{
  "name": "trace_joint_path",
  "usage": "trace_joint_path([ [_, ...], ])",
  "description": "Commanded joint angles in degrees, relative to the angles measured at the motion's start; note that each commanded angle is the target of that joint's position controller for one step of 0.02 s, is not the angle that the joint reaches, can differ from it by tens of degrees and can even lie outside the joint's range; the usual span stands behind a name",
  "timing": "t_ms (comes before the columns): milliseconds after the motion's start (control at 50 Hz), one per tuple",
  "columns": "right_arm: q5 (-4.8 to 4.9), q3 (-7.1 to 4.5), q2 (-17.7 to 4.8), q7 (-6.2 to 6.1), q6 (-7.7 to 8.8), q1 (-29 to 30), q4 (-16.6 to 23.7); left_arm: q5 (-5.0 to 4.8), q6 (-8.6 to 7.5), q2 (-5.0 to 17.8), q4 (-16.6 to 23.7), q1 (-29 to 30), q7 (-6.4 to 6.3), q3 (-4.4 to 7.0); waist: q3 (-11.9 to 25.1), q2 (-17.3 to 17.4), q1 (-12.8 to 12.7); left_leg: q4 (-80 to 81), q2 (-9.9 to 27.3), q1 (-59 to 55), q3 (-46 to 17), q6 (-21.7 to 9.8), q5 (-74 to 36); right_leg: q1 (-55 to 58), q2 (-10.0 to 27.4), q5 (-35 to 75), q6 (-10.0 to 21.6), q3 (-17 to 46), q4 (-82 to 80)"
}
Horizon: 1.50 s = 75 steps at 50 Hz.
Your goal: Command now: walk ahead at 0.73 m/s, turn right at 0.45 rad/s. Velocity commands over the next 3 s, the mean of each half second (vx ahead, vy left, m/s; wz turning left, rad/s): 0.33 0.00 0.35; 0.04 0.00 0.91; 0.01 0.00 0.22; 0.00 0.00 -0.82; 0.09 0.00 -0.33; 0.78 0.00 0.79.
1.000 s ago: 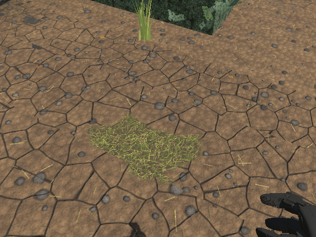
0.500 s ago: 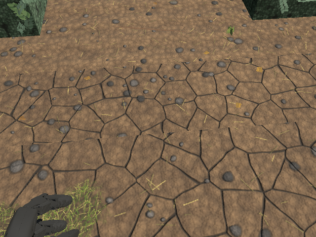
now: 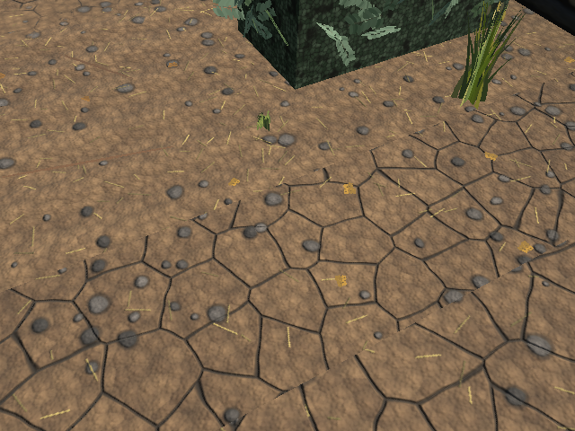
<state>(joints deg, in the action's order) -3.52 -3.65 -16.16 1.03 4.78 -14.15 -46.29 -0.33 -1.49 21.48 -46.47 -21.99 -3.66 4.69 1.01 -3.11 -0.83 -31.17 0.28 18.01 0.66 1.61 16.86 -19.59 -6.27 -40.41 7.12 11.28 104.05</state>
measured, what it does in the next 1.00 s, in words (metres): walks ahead, turning left: right foot, then left foot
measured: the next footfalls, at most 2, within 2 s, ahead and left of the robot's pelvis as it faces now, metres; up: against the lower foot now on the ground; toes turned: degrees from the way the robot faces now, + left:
right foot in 0.20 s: +0.30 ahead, -0.07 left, +0.00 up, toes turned +0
left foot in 0.54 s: +0.32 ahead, +0.24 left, +0.00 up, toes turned +18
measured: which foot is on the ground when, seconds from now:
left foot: down 0.00-0.20, up 0.22-0.52, down 0.54-1.00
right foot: up 0.00-0.18, down 0.20-0.54, up 0.56-1.00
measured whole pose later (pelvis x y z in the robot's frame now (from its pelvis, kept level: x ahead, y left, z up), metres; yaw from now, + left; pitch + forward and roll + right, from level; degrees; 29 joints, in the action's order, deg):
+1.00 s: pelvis +0.32 +0.14 +0.00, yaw +41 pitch +3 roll -1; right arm -2.2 -2.9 -18.4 4.8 5.4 -15.8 -34.4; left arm 1.8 -2.6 15.8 -37.1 -10.7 -1.3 -0.6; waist 1.8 1.9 2.0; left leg -35.0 -12.1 20.1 -20.2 -3.4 15.0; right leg -23.2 -2.7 -21.7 -6.8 3.7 43.4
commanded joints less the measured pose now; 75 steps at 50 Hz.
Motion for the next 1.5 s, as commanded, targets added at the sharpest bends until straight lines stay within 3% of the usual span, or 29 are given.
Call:
trace_joint_path([
  [20,0.18,-2.25,-8.8,-1.0,1.69,-18.2,-2.7,3.21,-2.13,-3.2,8.7,8.8,-0.04,-2.77,6.6,16.4,7.8,6.4,28.3,-35.0,-40.6,-15.2,-26.7,-46.3,3.7,10.1,-0.4,-0.2,8.9],
  [60,1.18,0.85,-4.4,-1.09,3.22,-15.7,-6.5,3.58,-1.97,-2.4,11.7,19.7,2.58,-2.7,-10.1,4.2,2.9,9.2,20.7,-9.8,-28.4,-11.6,-38.9,-39.7,4.7,16.0,-2.1,-0.3,-19.5],
  [80,-0.74,2.3,-0.2,0.52,2.91,-0.7,1.3,6.27,-4.63,-2.5,10.2,10.8,6.66,-3.65,2.9,7.0,-3.1,9.0,13.0,-1.6,-17.3,-15.3,-36.6,-25.3,10.9,25.4,-6.0,-1.5,-39.0],
  [100,0.05,1.74,-3.0,0.85,3.26,6.5,4.0,6.15,-4.9,-3.7,10.3,11.6,8.25,-4.12,-0.6,14.8,-5.4,10.2,7.2,10.1,-12.5,-14.4,-38.9,-12.6,11.6,27.9,-8.8,-5.1,-48.7],
  [120,2.57,1.08,-3.0,-0.91,1.7,-5.8,-4.2,1.79,-2.78,-5.8,9.7,16.4,6.74,-4.52,-6.3,10.1,-1.4,15.9,7.2,17.6,-12.3,-11.1,-41.1,0.4,5.4,35.8,-6.8,-14.7,-54.3],
  [140,0.11,0.14,-8.9,0.92,2.7,0.6,2.2,3.5,-2.88,-9.2,10.3,16.3,9.42,-7.76,-0.9,8.6,-3.7,11.5,2.0,22.3,-9.3,-10.9,-33.8,8.7,9.0,33.3,-10.9,-7.2,-62.4],
  [160,-0.04,-1.91,-13.2,2.11,2.85,4.1,3.2,0.74,-2.6,-6.6,8.0,11.6,10.64,-6.92,-0.2,3.2,-7.1,11.7,3.2,21.7,-10.5,-12.0,-31.7,16.4,5.9,44.2,-10.5,-10.4,-68.8],
  [200,1.6,-2.67,-11.8,4.19,4.03,0.3,4.8,1.04,-4.03,9.1,6.1,7.2,9.65,-1.71,5.5,1.5,-6.8,0.3,2.5,16.8,-12.0,-7.3,-47.1,26.0,8.3,65.2,0.2,-8.1,-65.5],
  [220,2.73,-0.44,-4.4,4.19,5.56,-4.9,6.2,1.5,-4.8,14.1,5.5,-3.7,8.07,-0.28,20.7,-8.7,-8.9,-17.0,-1.4,22.4,-8.2,-0.3,-30.5,45.2,24.2,98.0,14.9,3.4,-64.0],
  [240,1.57,2.18,1.7,3.04,5.62,-14.8,4.3,2.8,-4.29,7.7,4.1,-11.8,7.55,-1.28,34.3,-13.4,-9.1,-38.0,-4.5,26.1,-4.0,3.9,22.3,53.9,41.4,106.6,30.2,23.6,-68.8],
  [260,1.75,1.49,-0.6,2.03,3.95,-10.0,4.5,5.09,-3.68,6.4,3.1,-11.3,6.25,-0.83,23.9,0.0,-9.4,-45.9,-2.2,27.7,-5.3,2.9,25.5,42.3,37.3,98.6,24.4,21.2,-72.5],
  [320,-1.88,1.52,-1.1,-0.9,1.79,-10.2,4.7,0.75,-4.12,-2.3,7.2,13.9,4.01,-3.07,10.0,-2.0,2.6,-34.7,5.9,22.4,-5.0,2.9,20.7,19.2,30.2,81.9,12.4,3.4,-81.7],
  [400,1.23,3.2,3.2,3.58,1.16,-9.0,4.1,3.66,-5.24,6.7,9.3,20.2,1.06,1.88,7.1,0.0,3.8,-17.3,3.8,3.3,4.4,4.0,-0.7,4.6,20.8,57.2,3.3,-16.3,-89.8],
  [480,1.78,1.61,-0.9,6.37,1.74,-6.1,7.1,4.26,-4.49,6.7,11.0,21.1,1.76,3.38,3.9,-0.9,3.8,-11.1,3.9,0.8,2.2,0.4,-9.1,4.0,25.0,36.3,0.5,-16.7,-85.3],
  [520,2.45,-1.43,-6.4,5.72,3.61,-8.8,7.3,4.13,-4.57,3.7,11.6,21.8,1.74,2.17,2.2,1.3,5.3,-7.5,0.5,-5.8,2.9,-3.5,-16.2,0.1,22.9,24.9,-3.3,-17.9,-78.0],
  [560,2.16,-5.69,-22.9,3.78,6.62,-12.9,10.6,2.15,-5.22,-3.6,15.9,14.8,1.64,-0.22,7.1,24.4,1.6,7.0,15.6,-19.6,-26.9,-21.3,-67.1,-9.5,6.3,-2.6,-13.2,-22.5,-50.0],
  [600,0.69,-4.75,-15.8,3.97,7.19,-12.0,10.1,0.79,-4.64,2.4,15.1,17.0,2.01,0.3,5.6,13.7,4.3,6.8,16.3,-22.8,-29.4,-22.9,-50.5,-19.5,5.4,-1.2,-14.0,-8.4,-39.7],
  [660,3.08,-1.93,-9.8,3.78,4.49,-6.6,11.6,4.31,-3.54,3.4,14.7,16.4,0.77,-0.58,5.3,7.1,0.3,8.7,14.4,-11.4,-28.3,-19.8,-38.4,-18.6,9.8,5.5,-14.5,-3.8,-30.3],
  [960,1.44,-2.05,-10.9,3.67,1.33,-4.7,15.1,1.86,-2.26,-1.0,14.7,14.7,2.07,-4.07,5.8,9.1,4.4,-0.1,6.5,-11.3,-40.5,-18.9,-36.7,-11.0,3.9,17.1,-14.4,-6.8,-59.8],
  [1040,2.22,-0.9,-8.8,4.92,-0.77,-0.4,14.8,1.02,-3.5,2.2,13.6,10.7,3.13,-1.93,5.5,4.9,-0.4,-3.1,-0.1,5.6,-38.7,-13.6,-20.8,11.7,6.8,47.5,-4.5,-4.8,-76.5],
  [1080,0.98,0.02,-6.0,3.97,-1.0,-5.5,16.6,3.18,-4.98,10.1,13.6,5.4,3.41,0.95,10.7,-7.9,-0.5,-27.0,-12.0,27.6,-17.3,0.7,23.9,32.1,34.1,79.3,22.4,19.0,-82.8],
  [1100,0.05,-1.47,-10.4,3.04,-1.27,-5.2,15.2,3.57,-4.88,7.9,13.5,5.2,3.07,0.84,7.3,2.2,-1.7,-38.4,-7.3,27.4,-14.7,3.3,22.5,27.6,33.8,73.8,19.6,15.9,-84.5],
  [1160,-1.02,-1.42,-10.5,0.16,-1.32,-2.7,13.6,-0.08,-4.37,-1.7,17.4,20.2,4.29,-2.49,2.5,-0.7,3.4,-50.4,-2.2,21.6,-8.4,6.9,13.1,11.3,22.9,66.4,9.8,0.4,-86.4],
  [1220,-0.4,0.96,-6.4,0.98,-1.54,0.0,14.4,2.68,-4.03,-0.1,16.9,18.9,3.76,-2.52,3.4,1.8,1.1,-50.1,-2.0,18.3,-6.8,7.4,6.5,9.4,17.9,65.5,9.7,-5.0,-86.8],
  [1300,0.75,2.26,-1.0,4.73,-3.82,-5.0,10.4,-0.4,-5.18,0.3,12.6,17.3,8.49,-3.18,0.8,-2.3,4.9,-12.1,2.3,-0.3,1.4,11.1,4.4,1.6,9.7,50.4,-1.0,-9.2,-78.9],
  [1340,1.97,0.67,-6.7,2.38,-4.02,-3.5,11.8,1.49,-4.1,9.0,11.8,13.2,9.42,1.0,0.7,-4.7,2.8,-3.1,-1.2,-2.3,4.9,6.7,-1.8,4.4,14.6,54.6,4.9,-1.3,-76.2],
  [1380,2.26,-0.8,-11.2,-0.95,-3.66,-2.2,14.1,1.6,-4.19,5.6,11.6,10.5,9.66,0.86,4.2,-4.2,1.8,2.1,1.0,-3.4,0.4,0.2,-8.9,9.7,20.1,53.6,8.6,8.0,-76.6],
  [1420,2.47,-1.43,-13.0,-3.11,-2.42,4.4,17.4,1.94,-5.14,-1.2,13.6,10.1,7.75,-1.58,7.7,6.4,-0.6,3.4,9.8,-10.9,-6.0,-14.5,-22.6,0.3,10.5,34.0,0.9,-3.7,-72.5],
  [1500,2.03,-2.2,-10.5,-4.88,-1.09,-4.9,15.9,3.96,-5.25,0.4,13.6,13.8,5.78,-0.83,0.2,12.7,5.5,16.0,26.8,-14.6,-17.1,-22.9,-26.7,-13.3,7.2,2.1,-5.8,-11.0,-40.8],
])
